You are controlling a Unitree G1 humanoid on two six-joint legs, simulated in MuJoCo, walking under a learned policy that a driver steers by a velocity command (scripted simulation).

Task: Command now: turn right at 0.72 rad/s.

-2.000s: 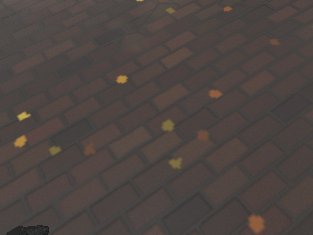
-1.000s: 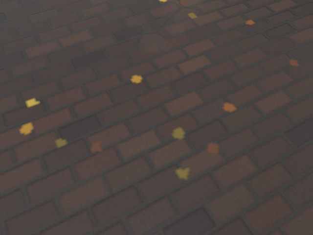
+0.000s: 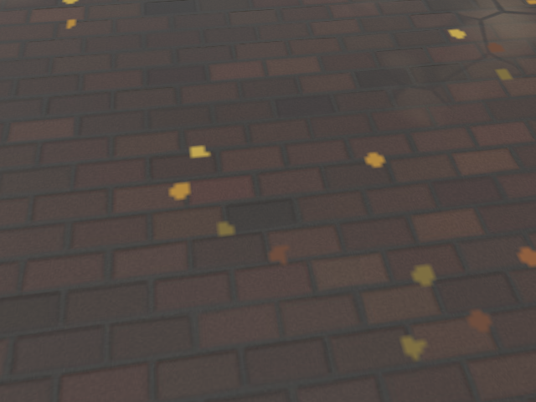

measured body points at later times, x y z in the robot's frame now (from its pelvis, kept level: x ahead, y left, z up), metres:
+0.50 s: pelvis +0.10 -0.08 +0.01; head +0.10 -0.12 +0.45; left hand +0.25 +0.16 -0.09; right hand +0.16 -0.41 -0.09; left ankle +0.25 +0.05 -0.67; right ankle +0.00 -0.14 -0.74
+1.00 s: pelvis +0.44 -0.22 +0.00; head +0.46 -0.22 +0.45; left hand +0.76 -0.16 -0.06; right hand +0.22 -0.41 -0.12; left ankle +0.37 -0.07 -0.74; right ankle +0.50 -0.41 -0.70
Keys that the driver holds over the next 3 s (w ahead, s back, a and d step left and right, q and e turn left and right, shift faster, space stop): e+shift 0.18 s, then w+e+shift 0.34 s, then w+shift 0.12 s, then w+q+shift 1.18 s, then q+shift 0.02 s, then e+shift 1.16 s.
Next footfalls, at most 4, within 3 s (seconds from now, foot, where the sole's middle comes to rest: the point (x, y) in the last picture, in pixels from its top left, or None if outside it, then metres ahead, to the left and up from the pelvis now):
0.24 right None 0.04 -0.15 -0.78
0.70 left None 0.41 -0.09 -0.78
1.10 right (456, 333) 0.62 -0.46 -0.78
1.54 left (389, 194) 1.08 -0.35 -0.78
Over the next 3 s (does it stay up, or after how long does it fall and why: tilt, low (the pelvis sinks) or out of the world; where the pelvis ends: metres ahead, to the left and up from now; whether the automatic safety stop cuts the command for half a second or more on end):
stays up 1.51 -0.35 0.00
